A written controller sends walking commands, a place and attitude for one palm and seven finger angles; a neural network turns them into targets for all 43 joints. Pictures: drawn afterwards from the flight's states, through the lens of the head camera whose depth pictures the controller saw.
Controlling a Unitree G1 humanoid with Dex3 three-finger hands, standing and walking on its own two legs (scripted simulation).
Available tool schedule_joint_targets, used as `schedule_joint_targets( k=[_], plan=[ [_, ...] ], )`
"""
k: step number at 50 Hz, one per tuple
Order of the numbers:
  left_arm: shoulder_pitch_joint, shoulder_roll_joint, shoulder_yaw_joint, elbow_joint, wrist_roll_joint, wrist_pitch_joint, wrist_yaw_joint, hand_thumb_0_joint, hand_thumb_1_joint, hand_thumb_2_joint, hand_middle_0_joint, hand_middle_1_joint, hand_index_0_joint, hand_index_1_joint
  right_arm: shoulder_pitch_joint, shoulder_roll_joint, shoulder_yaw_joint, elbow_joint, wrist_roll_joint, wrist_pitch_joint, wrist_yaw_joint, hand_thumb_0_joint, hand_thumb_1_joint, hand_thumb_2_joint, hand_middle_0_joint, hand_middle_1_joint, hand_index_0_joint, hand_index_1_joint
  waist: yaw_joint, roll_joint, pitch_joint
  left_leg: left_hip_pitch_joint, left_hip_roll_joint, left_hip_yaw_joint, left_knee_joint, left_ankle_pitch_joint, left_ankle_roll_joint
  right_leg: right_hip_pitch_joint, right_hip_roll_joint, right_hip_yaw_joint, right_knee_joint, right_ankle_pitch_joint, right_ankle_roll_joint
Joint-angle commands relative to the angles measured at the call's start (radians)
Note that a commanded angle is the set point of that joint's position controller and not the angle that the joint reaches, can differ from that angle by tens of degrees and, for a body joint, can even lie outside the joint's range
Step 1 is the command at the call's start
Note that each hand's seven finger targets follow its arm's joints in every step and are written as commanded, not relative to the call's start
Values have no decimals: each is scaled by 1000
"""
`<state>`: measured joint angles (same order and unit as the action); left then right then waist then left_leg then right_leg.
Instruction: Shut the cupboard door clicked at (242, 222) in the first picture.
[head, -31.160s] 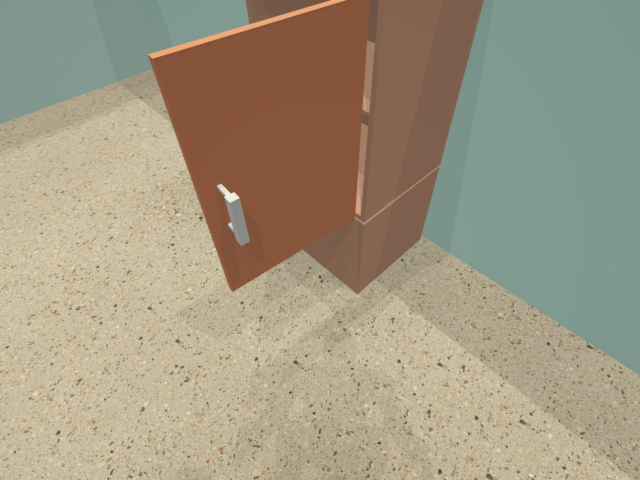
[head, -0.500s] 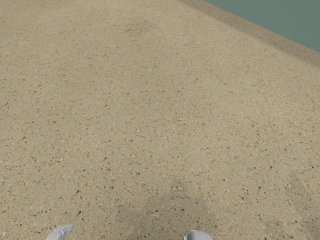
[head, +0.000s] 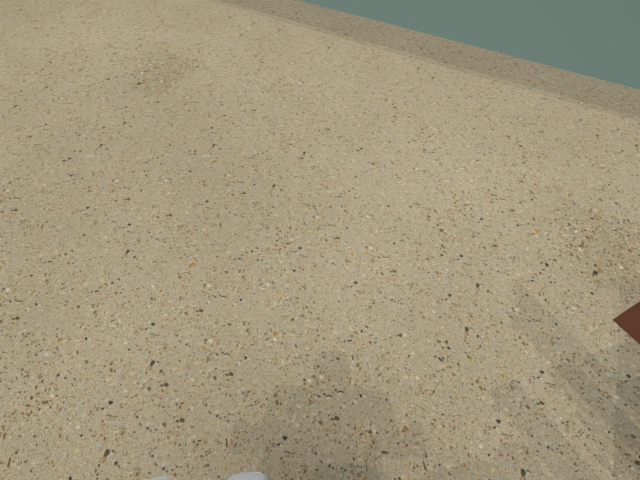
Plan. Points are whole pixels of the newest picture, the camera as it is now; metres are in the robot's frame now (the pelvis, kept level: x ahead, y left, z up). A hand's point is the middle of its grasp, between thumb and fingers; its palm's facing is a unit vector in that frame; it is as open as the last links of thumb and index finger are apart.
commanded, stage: turn to face it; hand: left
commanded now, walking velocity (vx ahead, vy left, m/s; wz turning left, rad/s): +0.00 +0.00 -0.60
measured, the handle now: out of the picture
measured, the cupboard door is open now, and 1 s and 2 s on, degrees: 58 58 58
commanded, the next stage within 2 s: take the last steps up to it in 1.50 s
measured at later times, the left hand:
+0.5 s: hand (230, 449) +0.17 +0.14 -0.15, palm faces -0.28 -0.92 -0.29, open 7.4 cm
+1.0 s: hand (231, 422) +0.21 +0.15 -0.17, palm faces -0.50 -0.85 -0.19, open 7.4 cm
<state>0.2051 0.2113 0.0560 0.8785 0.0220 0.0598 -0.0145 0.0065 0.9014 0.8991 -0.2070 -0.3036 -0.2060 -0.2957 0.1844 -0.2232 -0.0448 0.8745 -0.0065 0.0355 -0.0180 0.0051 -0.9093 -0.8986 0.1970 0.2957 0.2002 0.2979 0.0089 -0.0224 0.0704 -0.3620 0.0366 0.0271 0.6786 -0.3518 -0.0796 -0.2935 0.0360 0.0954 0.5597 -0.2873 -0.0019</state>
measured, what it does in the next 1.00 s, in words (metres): steps on the spot, turning right: left foot, then right foot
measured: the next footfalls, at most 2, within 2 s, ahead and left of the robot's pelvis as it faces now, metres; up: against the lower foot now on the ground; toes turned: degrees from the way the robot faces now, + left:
left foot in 0.02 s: +0.06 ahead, +0.13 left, +0.00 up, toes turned +1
right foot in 0.40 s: +0.02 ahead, -0.14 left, +0.00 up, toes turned -20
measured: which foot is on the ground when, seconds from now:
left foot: up 0.00-0.00, down 0.02-0.40, up 0.42-0.86, down 0.88-1.00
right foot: down 0.00-0.02, up 0.04-0.38, down 0.40-0.88, up 0.90-1.00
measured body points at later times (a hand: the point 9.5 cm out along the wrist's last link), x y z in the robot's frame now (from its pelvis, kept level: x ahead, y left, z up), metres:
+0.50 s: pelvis +0.01 -0.03 -0.01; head +0.04 -0.07 +0.44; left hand +0.19 +0.19 -0.12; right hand -0.02 -0.30 -0.16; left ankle +0.01 +0.12 -0.68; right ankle -0.02 -0.12 -0.73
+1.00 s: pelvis +0.05 +0.00 +0.01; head +0.11 +0.01 +0.45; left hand +0.24 +0.19 -0.16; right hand +0.02 -0.27 -0.11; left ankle +0.11 +0.08 -0.73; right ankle -0.05 -0.10 -0.66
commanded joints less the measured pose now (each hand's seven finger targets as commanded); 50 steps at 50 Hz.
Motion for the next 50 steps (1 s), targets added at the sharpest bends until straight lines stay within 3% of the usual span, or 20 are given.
schedule_joint_targets(
  k=[1, 2, 3, 6, 15, 18, 19, 20, 21, 22, 23, 28, 37, 41, 42, 43, 44, 45, 47, 50],
  plan=[
    [-20, 95, 41, -114, -21, -13, 5, 0, 900, 900, -200, -300, -200, -300, 153, -257, -50, -38, -19, -49, -21, 0, -900, -900, 200, 300, 200, 300, -53, 325, -149, 365, 352, -359, -404, 210, 139, -299, 42, 2, 239, -212, 6],
    [-49, 124, 39, -120, -10, -16, 4, 0, 900, 900, -200, -300, -200, -300, 162, -266, -50, -49, -19, -42, -22, 0, -900, -900, 200, 300, 200, 300, -66, 291, -140, 290, 458, -401, -397, 292, 221, -275, -5, -41, 441, -342, 18],
    [-29, 132, 50, -118, -3, -16, -2, 0, 900, 900, -200, -300, -200, -300, 117, -239, -37, -70, -26, -41, -21, 0, -900, -900, 200, 300, 200, 300, -40, 212, -131, 201, 440, -350, -413, 233, 249, -240, -35, -30, 542, -312, 23],
    [-34, 130, 60, -81, 3, -4, -22, 0, 900, 900, -200, -300, -200, -300, 28, -179, -19, -84, -28, -45, -30, 0, -900, -900, 200, 300, 200, 300, -5, 209, -63, 192, 313, -134, -374, 425, 201, -273, -58, -67, 630, -185, 52],
    [-86, 79, 35, -99, -4, -9, -29, 0, 900, 900, -200, -300, -200, -300, 94, -209, -48, -33, -24, -35, -16, 0, -900, -900, 200, 300, 200, 300, -47, 249, -124, 307, 328, 58, -246, 591, 199, -125, -56, -188, 226, -155, 44],
    [-6, 100, 42, -79, -3, -17, -26, 0, 900, 900, -200, -300, -200, -300, 49, -218, -57, -37, -19, -29, -8, 0, -900, -900, 200, 300, 200, 300, 6, 213, -125, 203, 311, 102, -137, 466, 139, 53, -38, -205, -1, 16, 18],
    [78, 146, 51, -51, 1, -25, -22, 0, 900, 900, -200, -300, -200, -300, 28, -205, -57, -44, -11, -27, -4, 0, -900, -900, 200, 300, 200, 300, 50, 115, -157, 121, 260, 150, 0, 344, 88, 194, -73, -152, -131, 159, -2],
    [137, 264, 73, -34, 12, -42, -8, 0, 900, 900, -200, -300, -200, -300, 12, -117, -40, -82, -4, -23, 1, 0, -900, -900, 200, 300, 200, 300, 82, -242, -159, -129, 113, 200, 240, -127, 21, 340, -311, 182, -233, 426, -87],
    [158, 317, 78, -24, -3, -38, 7, 0, 900, 900, -200, -300, -200, -300, -34, -116, -29, -118, -8, -12, -6, 0, -900, -900, 200, 300, 200, 300, 92, -319, -139, -241, 45, 92, 427, -331, 6, 289, -434, 338, -216, 691, -192],
    [146, 299, 75, -31, -5, -35, 17, 0, 900, 900, -200, -300, -200, -300, -23, -129, -29, -112, -6, 0, -9, 0, -900, -900, 200, 300, 200, 300, 73, -212, -122, -241, 72, -1, 508, -263, 15, 233, -440, 291, -221, 588, -227],
    [75, 252, 73, -47, -3, -37, 25, 0, 900, 900, -200, -300, -200, -300, -37, -118, -32, -91, -8, -1, -12, 0, -900, -900, 200, 300, 200, 300, 47, -229, -86, -287, 82, -32, 530, -192, 14, 214, -369, 273, -236, 491, -210],
    [-9, 192, 48, -77, -5, -49, 26, 0, 900, 900, -200, -300, -200, -300, 7, -118, -34, -48, -13, 2, 3, 0, -900, -900, 200, 300, 200, 300, -8, -123, -124, -203, 65, -31, 458, 0, -11, 167, -247, 124, -209, 447, -156],
    [51, 214, 61, -55, 7, -44, 25, 0, 900, 900, -200, -300, -200, -300, -84, -106, -26, -92, -2, -12, -6, 0, -900, -900, 200, 300, 200, 300, 27, -111, -127, -158, 11, -33, 180, -78, -8, 209, -254, 278, -174, 488, -206],
    [-11, 218, 66, -64, 0, -33, 24, 0, 900, 900, -200, -300, -200, -300, 9, -105, -23, -69, 6, -23, -16, 0, -900, -900, 200, 300, 200, 300, -23, -123, -141, 64, -19, -27, -88, 38, 10, 81, -210, 296, -103, 475, -152],
    [-38, 200, 62, -67, -3, -29, 24, 0, 900, 900, -200, -300, -200, -300, 59, -116, -26, -54, 7, -30, -17, 0, -900, -900, 200, 300, 200, 300, -51, -98, -148, 195, -3, -34, -228, 144, 13, -7, -166, 270, -56, 376, -106],
    [-20, 149, 52, -85, -14, -23, 20, 0, 900, 900, -200, -300, -200, -300, 88, -183, -34, -47, -3, -43, -22, 0, -900, -900, 200, 300, 200, 300, -54, 82, -169, 332, 147, -174, -362, 159, 58, -147, -49, 179, 55, 149, -48],
    [6, 105, 41, -97, -18, -23, 9, 0, 900, 900, -200, -300, -200, -300, 107, -272, -49, -59, -14, -44, -24, 0, -900, -900, 200, 300, 200, 300, -47, 343, -177, 391, 397, -406, -399, 339, 162, -289, 59, 6, 293, -305, 16],
    [-17, 141, 45, -95, -7, -19, 8, 0, 900, 900, -200, -300, -200, -300, 101, -273, -42, -70, -21, -34, -27, 0, -900, -900, 200, 300, 200, 300, -55, 267, -145, 293, 461, -406, -383, 392, 238, -265, 6, -13, 474, -353, 23],
    [16, 151, 60, -64, 5, -11, -5, 0, 900, 900, -200, -300, -200, -300, -1, -198, -21, -97, -23, -41, -33, 0, -900, -900, 200, 300, 200, 300, 1, 222, -99, 221, 368, -263, -378, 466, 219, -274, -32, -26, 614, -242, 47],
    [9, 132, 55, -53, -1, -2, -19, 0, 900, 900, -200, -300, -200, -300, 8, -172, -14, -90, -22, -42, -34, 0, -900, -900, 200, 300, 200, 300, 2, 193, -95, 266, 285, -83, -333, 587, 193, -280, -47, -62, 648, -159, 67]
  ],
)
